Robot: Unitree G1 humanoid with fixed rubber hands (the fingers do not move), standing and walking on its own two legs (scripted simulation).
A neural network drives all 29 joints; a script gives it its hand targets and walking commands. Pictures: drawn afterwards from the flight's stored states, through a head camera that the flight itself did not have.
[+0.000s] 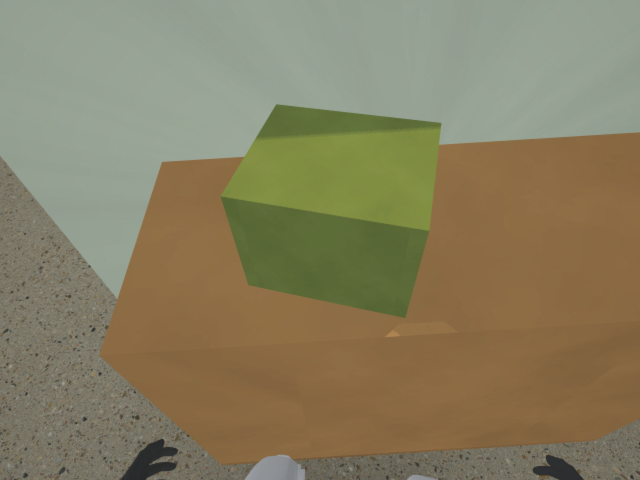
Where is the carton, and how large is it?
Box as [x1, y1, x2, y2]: [221, 104, 440, 317]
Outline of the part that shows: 276,104 221,195 221,199 248,284 405,317 429,228 440,123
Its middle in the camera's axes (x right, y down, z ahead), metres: +0.03 -0.05 +0.55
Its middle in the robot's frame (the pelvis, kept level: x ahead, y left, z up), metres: +0.46 -0.02 +0.08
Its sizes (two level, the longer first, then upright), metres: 0.234 0.198 0.183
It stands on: a pedestal, 0.73 m high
